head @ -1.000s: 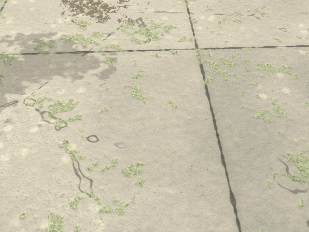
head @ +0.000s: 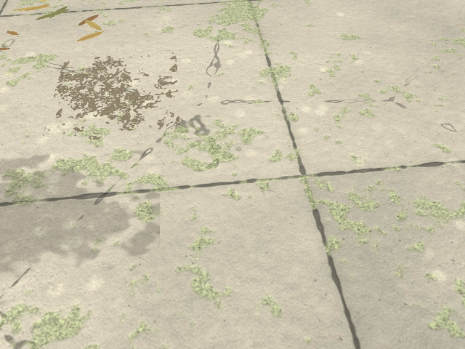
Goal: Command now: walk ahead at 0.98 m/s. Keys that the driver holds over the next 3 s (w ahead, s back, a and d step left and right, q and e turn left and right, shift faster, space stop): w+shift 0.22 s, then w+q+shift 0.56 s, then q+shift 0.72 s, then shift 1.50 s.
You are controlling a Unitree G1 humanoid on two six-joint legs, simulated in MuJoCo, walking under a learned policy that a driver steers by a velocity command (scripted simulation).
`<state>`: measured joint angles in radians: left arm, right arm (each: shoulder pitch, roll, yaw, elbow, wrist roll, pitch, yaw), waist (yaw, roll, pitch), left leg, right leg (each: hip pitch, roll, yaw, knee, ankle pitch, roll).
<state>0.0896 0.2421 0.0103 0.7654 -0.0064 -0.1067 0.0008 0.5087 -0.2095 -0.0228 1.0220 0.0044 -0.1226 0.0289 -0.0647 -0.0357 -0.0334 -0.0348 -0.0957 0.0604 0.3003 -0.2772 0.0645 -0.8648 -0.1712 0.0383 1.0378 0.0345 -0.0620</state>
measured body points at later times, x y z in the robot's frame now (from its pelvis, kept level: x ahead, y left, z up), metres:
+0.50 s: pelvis +0.46 -0.05 +0.00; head +0.45 -0.04 +0.45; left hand +0.39 +0.20 -0.15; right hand +0.65 -0.28 -0.10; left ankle +0.59 +0.14 -0.64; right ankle +0.40 -0.14 -0.74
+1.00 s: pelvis +0.87 +0.07 +0.00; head +0.89 +0.11 +0.44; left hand +0.99 +0.41 -0.03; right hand +1.04 -0.14 -0.12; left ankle +0.81 +0.08 -0.74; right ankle +1.15 +0.01 -0.68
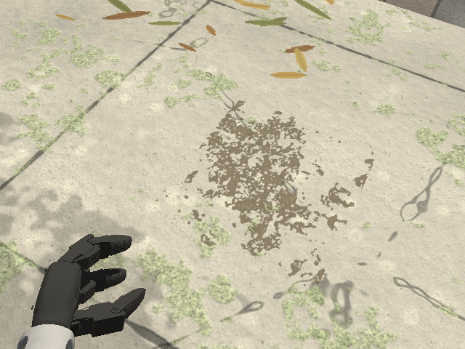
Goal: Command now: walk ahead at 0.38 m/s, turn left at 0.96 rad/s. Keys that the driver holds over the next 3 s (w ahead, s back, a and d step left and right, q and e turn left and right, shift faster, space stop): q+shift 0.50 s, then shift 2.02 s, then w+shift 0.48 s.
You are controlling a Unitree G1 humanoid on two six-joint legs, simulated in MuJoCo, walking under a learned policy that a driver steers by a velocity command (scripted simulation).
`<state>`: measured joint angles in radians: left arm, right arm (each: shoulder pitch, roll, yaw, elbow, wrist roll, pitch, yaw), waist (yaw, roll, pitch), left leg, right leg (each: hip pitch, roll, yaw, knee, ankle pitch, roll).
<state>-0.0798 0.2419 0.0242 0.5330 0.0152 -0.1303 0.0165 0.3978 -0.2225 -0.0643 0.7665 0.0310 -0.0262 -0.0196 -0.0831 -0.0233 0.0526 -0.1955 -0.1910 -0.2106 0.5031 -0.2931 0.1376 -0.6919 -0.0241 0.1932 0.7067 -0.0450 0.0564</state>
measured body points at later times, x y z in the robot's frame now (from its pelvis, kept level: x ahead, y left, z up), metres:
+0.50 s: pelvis +0.15 -0.05 +0.00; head +0.18 +0.00 +0.44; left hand +0.14 +0.28 -0.11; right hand +0.46 -0.20 -0.07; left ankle +0.13 +0.08 -0.71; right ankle +0.28 -0.14 -0.74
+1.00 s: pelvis +0.17 -0.02 -0.01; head +0.18 -0.01 +0.44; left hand +0.12 +0.27 -0.11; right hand +0.46 -0.10 -0.10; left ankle +0.12 +0.07 -0.74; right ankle +0.25 -0.13 -0.74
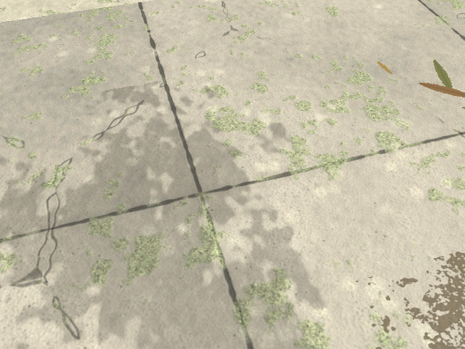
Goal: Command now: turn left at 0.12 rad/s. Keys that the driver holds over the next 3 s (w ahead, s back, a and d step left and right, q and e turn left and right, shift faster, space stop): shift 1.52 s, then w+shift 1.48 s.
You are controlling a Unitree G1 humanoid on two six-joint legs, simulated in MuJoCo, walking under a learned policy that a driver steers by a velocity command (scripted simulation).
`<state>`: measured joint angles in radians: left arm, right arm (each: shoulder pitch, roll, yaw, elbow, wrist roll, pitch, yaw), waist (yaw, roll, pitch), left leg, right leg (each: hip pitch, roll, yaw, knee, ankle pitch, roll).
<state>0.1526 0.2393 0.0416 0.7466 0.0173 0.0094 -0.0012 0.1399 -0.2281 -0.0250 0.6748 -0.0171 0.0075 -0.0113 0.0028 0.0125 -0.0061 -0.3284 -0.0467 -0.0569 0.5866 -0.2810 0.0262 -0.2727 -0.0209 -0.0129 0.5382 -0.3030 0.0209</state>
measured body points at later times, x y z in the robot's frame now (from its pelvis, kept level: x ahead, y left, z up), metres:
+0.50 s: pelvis +0.01 -0.02 +0.00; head +0.02 -0.01 +0.45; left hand +0.13 +0.23 -0.12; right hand +0.13 -0.27 -0.12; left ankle +0.01 +0.10 -0.73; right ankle -0.01 -0.13 -0.73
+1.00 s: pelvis +0.01 -0.02 +0.01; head +0.02 -0.02 +0.46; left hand +0.06 +0.23 -0.14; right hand +0.08 -0.27 -0.14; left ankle +0.01 +0.10 -0.73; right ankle -0.01 -0.14 -0.73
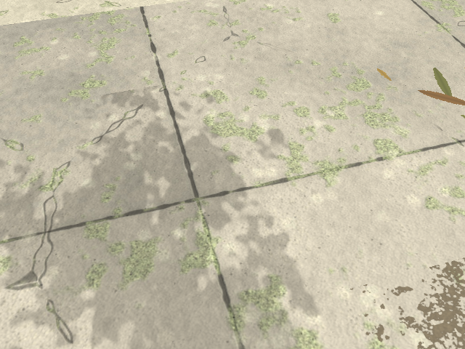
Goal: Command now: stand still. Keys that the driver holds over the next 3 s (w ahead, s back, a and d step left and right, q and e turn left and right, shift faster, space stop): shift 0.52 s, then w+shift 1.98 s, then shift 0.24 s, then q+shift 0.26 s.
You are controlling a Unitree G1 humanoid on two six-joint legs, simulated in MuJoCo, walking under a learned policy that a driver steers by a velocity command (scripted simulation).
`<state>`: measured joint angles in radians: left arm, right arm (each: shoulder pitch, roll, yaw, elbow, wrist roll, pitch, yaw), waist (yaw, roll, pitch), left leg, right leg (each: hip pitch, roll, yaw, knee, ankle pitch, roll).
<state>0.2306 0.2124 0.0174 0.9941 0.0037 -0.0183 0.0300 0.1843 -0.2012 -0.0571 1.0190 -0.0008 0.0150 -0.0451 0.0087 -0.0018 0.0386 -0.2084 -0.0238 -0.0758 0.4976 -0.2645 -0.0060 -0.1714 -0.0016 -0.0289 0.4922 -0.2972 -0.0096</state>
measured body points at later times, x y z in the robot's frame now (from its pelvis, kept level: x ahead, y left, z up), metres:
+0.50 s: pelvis +0.00 -0.01 +0.00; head +0.01 -0.01 +0.45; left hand +0.01 +0.23 -0.15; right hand +0.03 -0.25 -0.15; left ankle +0.00 +0.13 -0.74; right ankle -0.02 -0.11 -0.74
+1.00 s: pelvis +0.13 +0.07 +0.00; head +0.13 +0.09 +0.45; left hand +0.26 +0.31 -0.13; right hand +0.09 -0.16 -0.14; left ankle +0.07 +0.17 -0.74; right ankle +0.13 -0.09 -0.63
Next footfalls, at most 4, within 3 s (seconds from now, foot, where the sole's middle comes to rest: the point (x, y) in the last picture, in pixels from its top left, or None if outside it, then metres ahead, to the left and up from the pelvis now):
0.84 left None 0.11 0.17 -0.77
1.32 right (265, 314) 0.61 -0.06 -0.77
1.82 left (198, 189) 1.09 0.17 -0.77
2.34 right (252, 104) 1.58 -0.04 -0.77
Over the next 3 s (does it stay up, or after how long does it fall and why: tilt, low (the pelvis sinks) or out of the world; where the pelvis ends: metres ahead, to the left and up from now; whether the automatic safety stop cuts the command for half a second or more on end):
stays up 1.81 0.07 -0.01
